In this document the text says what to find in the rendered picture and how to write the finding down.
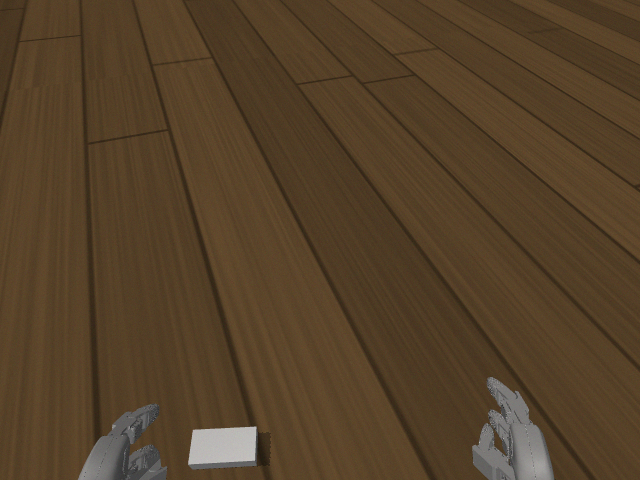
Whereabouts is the left robot hand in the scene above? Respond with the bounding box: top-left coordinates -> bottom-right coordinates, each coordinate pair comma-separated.
78,404 -> 167,480

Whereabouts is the carton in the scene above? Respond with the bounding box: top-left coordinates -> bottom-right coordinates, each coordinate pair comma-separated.
188,427 -> 258,470

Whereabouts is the right robot hand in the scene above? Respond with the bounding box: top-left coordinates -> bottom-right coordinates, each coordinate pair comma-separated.
472,377 -> 555,480

